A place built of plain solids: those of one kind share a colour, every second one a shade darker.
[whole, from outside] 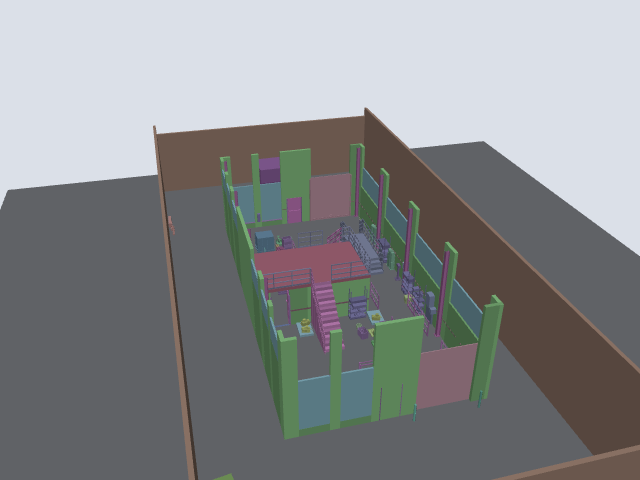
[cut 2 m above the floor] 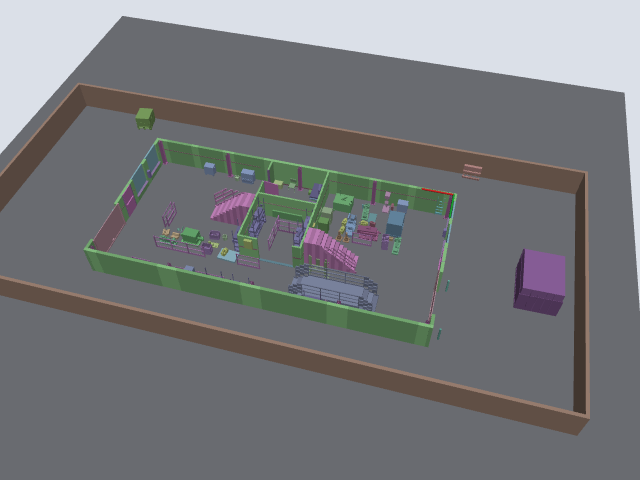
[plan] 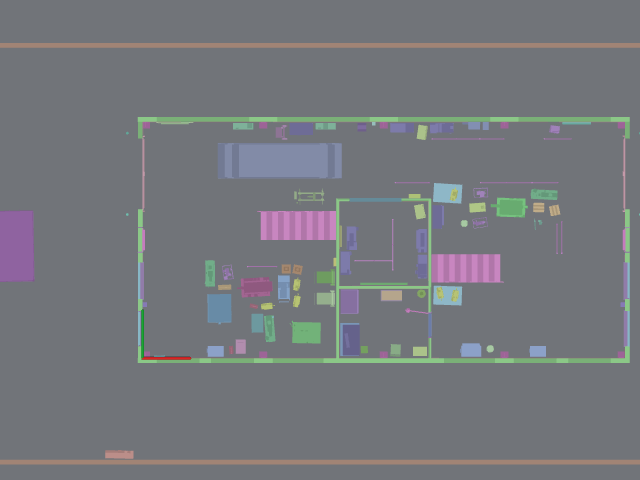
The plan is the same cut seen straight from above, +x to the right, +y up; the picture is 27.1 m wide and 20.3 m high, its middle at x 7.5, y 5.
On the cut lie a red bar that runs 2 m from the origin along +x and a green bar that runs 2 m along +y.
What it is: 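A firm's repair and maintenance workshop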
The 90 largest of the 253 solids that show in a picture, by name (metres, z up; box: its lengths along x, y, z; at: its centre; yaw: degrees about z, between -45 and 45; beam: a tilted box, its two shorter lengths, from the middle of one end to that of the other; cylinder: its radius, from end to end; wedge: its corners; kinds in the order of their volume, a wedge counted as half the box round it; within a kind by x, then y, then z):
{
 "yard_bound_1": {"box": [0.2, 17.82, 5.05], "at": [-8.19, 4.42, 2.48]},
 "yard_bound_2": {"box": [37.39, 0.2, 5.75], "at": [10.41, -4.39, 2.83]},
 "yard_bound_3": {"box": [37.39, 0.2, 5.75], "at": [10.41, 13.23, 2.83]},
 "yard_bound_4": {"box": [0.2, 17.82, 5.48], "at": [29.0, 4.42, 2.69]},
 "wall_1": {"box": [0.2, 0.71, 5.85], "at": [-0.1, 0.15, 2.88]},
 "wall_2": {"box": [0.2, 0.51, 5.85], "at": [-0.1, 2.25, 2.88]},
 "wall_3": {"box": [0.2, 2.26, 5.85], "at": [-0.1, 5.17, 2.88]},
 "wall_4": {"box": [0.2, 0.91, 5.85], "at": [-0.1, 9.75, 2.88]},
 "wall_5": {"box": [0.81, 0.2, 5.85], "at": [0.2, -0.1, 2.88]},
 "wall_6": {"box": [0.81, 0.2, 5.85], "at": [0.2, 10.1, 2.88]},
 "wall_7": {"box": [1.81, 0.2, 4.05], "at": [1.5, -0.1, 1.98]},
 "wall_8": {"box": [3.91, 0.2, 2.75], "at": [2.55, 10.1, 1.32]},
 "wall_9": {"box": [0.51, 0.2, 5.85], "at": [2.65, -0.1, 2.88]},
 "wall_10": {"box": [1.81, 0.2, 4.05], "at": [3.8, -0.1, 1.98]},
 "wall_11": {"box": [0.81, 0.2, 5.85], "at": [5.1, -0.1, 2.88]},
 "wall_12": {"box": [1.21, 0.2, 5.85], "at": [5.1, 10.1, 2.88]},
 "wall_13": {"box": [2.16, 0.2, 4.05], "at": [6.58, -0.1, 1.98]},
 "wall_14": {"box": [3.91, 0.2, 2.75], "at": [7.65, 10.1, 1.32]},
 "wall_15": {"box": [0.61, 0.2, 5.85], "at": [7.95, -0.1, 2.88]},
 "wall_16": {"box": [0.06, 3.0, 2.67], "at": [8.22, 1.5, 1.28]},
 "wall_17": {"box": [0.06, 3.76, 2.67], "at": [8.22, 4.88, 1.28]},
 "wall_18": {"box": [0.06, 3.0, 2.55], "at": [8.28, 1.5, 1.23]},
 "wall_19": {"box": [0.06, 3.7, 2.55], "at": [8.28, 4.85, 1.23]},
 "wall_20": {"box": [3.9, 0.2, 5.85], "at": [10.2, -0.1, 2.88]},
 "wall_21": {"box": [3.9, 0.06, 2.55], "at": [10.2, 2.97, 1.23]},
 "wall_22": {"box": [3.9, 0.06, 2.55], "at": [10.2, 3.03, 1.23]},
 "wall_23": {"box": [1.21, 0.2, 5.85], "at": [10.2, 10.1, 2.88]},
 "wall_24": {"box": [0.06, 3.7, 2.55], "at": [12.12, 4.85, 1.23]},
 "wall_25": {"box": [0.06, 3.76, 2.67], "at": [12.18, 4.88, 1.28]},
 "wall_26": {"box": [0.61, 0.2, 5.85], "at": [12.45, -0.1, 2.88]},
 "wall_27": {"box": [3.91, 0.2, 2.75], "at": [12.75, 10.1, 1.32]},
 "wall_28": {"box": [2.16, 0.2, 4.05], "at": [13.82, -0.1, 1.98]},
 "wall_29": {"box": [0.81, 0.2, 5.85], "at": [15.3, -0.1, 2.88]},
 "wall_30": {"box": [1.21, 0.2, 5.85], "at": [15.3, 10.1, 2.88]},
 "wall_31": {"box": [1.81, 0.2, 4.05], "at": [16.6, -0.1, 1.98]},
 "wall_32": {"box": [0.51, 0.2, 5.85], "at": [17.75, -0.1, 2.88]},
 "wall_33": {"box": [3.91, 0.2, 2.75], "at": [17.85, 10.1, 1.32]},
 "wall_34": {"box": [1.81, 0.2, 4.05], "at": [18.9, -0.1, 1.98]},
 "wall_35": {"box": [0.81, 0.2, 5.85], "at": [20.2, -0.1, 2.88]},
 "wall_36": {"box": [0.81, 0.2, 5.85], "at": [20.2, 10.1, 2.88]},
 "wall_37": {"box": [0.2, 0.71, 5.85], "at": [20.5, 0.15, 2.88]},
 "wall_38": {"box": [0.2, 0.51, 5.85], "at": [20.5, 2.25, 2.88]},
 "wall_39": {"box": [0.2, 2.26, 5.85], "at": [20.5, 5.17, 2.88]},
 "wall_40": {"box": [0.2, 0.91, 5.85], "at": [20.5, 9.75, 2.88]},
 "beyond_container_1": {"box": [2.32, 2.93, 2.59], "at": [-5.82, 4.75, 1.24], "yaw": 0.9},
 "stair_1": {"box": [0.27, 1.23, 0.82], "at": [5.85, 5.62, 0.36]},
 "stair_2": {"box": [0.27, 1.23, 1.01], "at": [6.1, 5.62, 0.46]},
 "stair_3": {"box": [0.27, 1.23, 1.21], "at": [6.34, 5.62, 0.55]},
 "stair_4": {"box": [0.27, 1.23, 1.4], "at": [6.59, 5.62, 0.65]},
 "stair_5": {"box": [0.27, 1.23, 1.59], "at": [6.83, 5.62, 0.75]},
 "stair_6": {"box": [0.27, 1.23, 1.79], "at": [7.07, 5.62, 0.84]},
 "stair_7": {"box": [0.27, 1.23, 1.98], "at": [7.32, 5.62, 0.94]},
 "stair_8": {"box": [0.27, 1.23, 2.17], "at": [7.56, 5.62, 1.04]},
 "stair_9": {"box": [0.27, 1.23, 2.36], "at": [7.8, 5.62, 1.13]},
 "stair_10": {"box": [0.27, 1.23, 2.56], "at": [8.05, 5.62, 1.23]},
 "stair_11": {"box": [0.26, 1.2, 2.54], "at": [12.35, 3.8, 1.22]},
 "stair_12": {"box": [0.26, 1.2, 2.33], "at": [12.59, 3.8, 1.12]},
 "stair_13": {"box": [0.26, 1.2, 2.13], "at": [12.83, 3.8, 1.01]},
 "stair_14": {"box": [0.26, 1.2, 1.92], "at": [13.07, 3.8, 0.91]},
 "stair_15": {"box": [0.26, 1.2, 1.71], "at": [13.31, 3.8, 0.81]},
 "stair_16": {"box": [0.26, 1.2, 1.5], "at": [13.55, 3.8, 0.7]},
 "stair_17": {"box": [0.26, 1.2, 1.3], "at": [13.79, 3.8, 0.6]},
 "stair_18": {"box": [0.26, 1.2, 1.09], "at": [14.03, 3.8, 0.49]},
 "stair_19": {"box": [0.26, 1.2, 0.88], "at": [14.27, 3.8, 0.39]},
 "raised_floor_deck_1": {"box": [4.08, 6.82, 0.2], "at": [10.2, 3.38, 2.6]},
 "window_pane_1": {"box": [0.1, 1.5, 2.96], "at": [-0.15, 1.25, 1.92]},
 "window_pane_2": {"box": [0.1, 1.55, 2.96], "at": [-0.15, 3.27, 1.92]},
 "window_pane_3": {"box": [3.9, 0.1, 1.51], "at": [2.55, 10.15, 3.44]},
 "window_pane_4": {"box": [2.15, 0.1, 1.21], "at": [6.58, -0.15, 4.59]},
 "window_pane_5": {"box": [3.9, 0.1, 1.51], "at": [7.65, 10.15, 3.44]},
 "window_pane_6": {"box": [3.9, 0.1, 1.51], "at": [12.75, 10.15, 3.44]},
 "window_pane_7": {"box": [2.15, 0.1, 1.21], "at": [13.82, -0.15, 4.59]},
 "window_pane_8": {"box": [3.9, 0.1, 1.51], "at": [17.85, 10.15, 3.44]},
 "window_pane_9": {"box": [0.1, 1.5, 2.96], "at": [20.55, 1.25, 1.92]},
 "window_pane_10": {"box": [0.1, 1.55, 2.96], "at": [20.55, 3.27, 1.92]},
 "staging_1": {"box": [0.32, 1.5, 0.59], "at": [3.94, 8.35, 0.24]},
 "staging_2": {"box": [3.45, 1.5, 0.77], "at": [5.8, 8.35, 0.34]},
 "staging_3": {"box": [0.32, 1.5, 0.59], "at": [7.67, 8.35, 0.24]},
 "ibc_1": {"box": [0.95, 1.16, 1.21], "at": [3.25, 2.11, 0.56], "yaw": 0.4},
 "plan_chest_small_1": {"box": [0.69, 0.97, 1.01], "at": [8.72, 2.39, 0.46]},
 "plan_chest_small_2": {"box": [0.73, 1.02, 0.42], "at": [8.74, 2.39, 0.73]},
 "sectional_door_1": {"box": [0.042, 3.08, 3.62], "at": [0.01, 7.8, 1.76]},
 "sectional_door_2": {"box": [0.042, 3.08, 3.62], "at": [20.39, 7.8, 1.76]},
 "beyond_pallets_1": {"box": [1.02, 1.23, 0.73], "at": [23.35, -3.43, 0.7], "yaw": 9.5},
 "scrap_stillage_1": {"box": [1.19, 0.89, 0.73], "at": [6.93, 1.08, 0.47], "yaw": -1.0},
 "gearbox_1": {"box": [0.93, 0.63, 0.88], "at": [15.58, 6.37, 0.39], "yaw": -2.1},
 "spill_kit_1": {"box": [0.62, 0.51, 1.12], "at": [7.67, 2.52, 0.51]},
 "wheelie_bin_1": {"box": [0.62, 0.51, 1.12], "at": [7.67, 3.42, 0.51]},
 "filing_lateral_low_1": {"box": [0.9, 0.48, 0.73], "at": [10.52, 2.65, 0.31]},
 "roll_cab_1": {"box": [0.85, 0.46, 0.77], "at": [13.89, 0.29, 0.49]}
}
